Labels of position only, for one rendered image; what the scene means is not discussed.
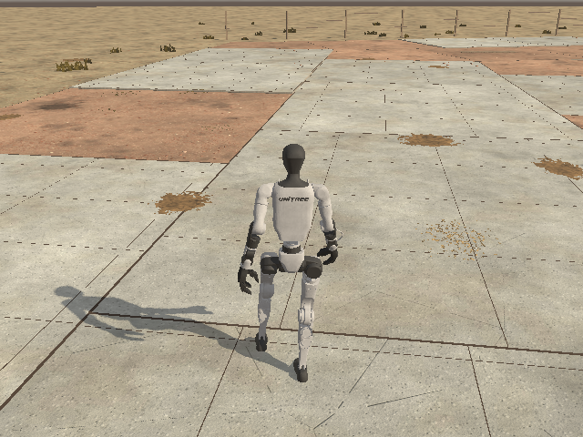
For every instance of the left robot thigh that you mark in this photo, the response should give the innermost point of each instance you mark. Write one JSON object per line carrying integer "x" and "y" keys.
{"x": 269, "y": 265}

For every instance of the left robot hand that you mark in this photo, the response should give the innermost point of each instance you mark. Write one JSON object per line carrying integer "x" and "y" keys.
{"x": 242, "y": 274}

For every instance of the left robot foot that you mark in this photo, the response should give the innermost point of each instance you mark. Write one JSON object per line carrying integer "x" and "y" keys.
{"x": 261, "y": 344}

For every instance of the robot right upper arm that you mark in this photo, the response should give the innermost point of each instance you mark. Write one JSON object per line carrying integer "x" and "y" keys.
{"x": 321, "y": 192}

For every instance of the right robot hand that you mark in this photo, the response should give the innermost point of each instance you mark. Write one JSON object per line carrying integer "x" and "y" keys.
{"x": 326, "y": 251}

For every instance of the left robot forearm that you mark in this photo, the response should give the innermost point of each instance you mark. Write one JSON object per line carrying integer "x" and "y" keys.
{"x": 250, "y": 249}

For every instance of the right robot forearm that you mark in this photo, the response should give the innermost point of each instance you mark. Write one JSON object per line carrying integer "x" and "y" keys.
{"x": 330, "y": 238}

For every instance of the robot left upper arm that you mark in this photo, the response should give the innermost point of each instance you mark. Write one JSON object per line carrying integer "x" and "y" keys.
{"x": 260, "y": 208}

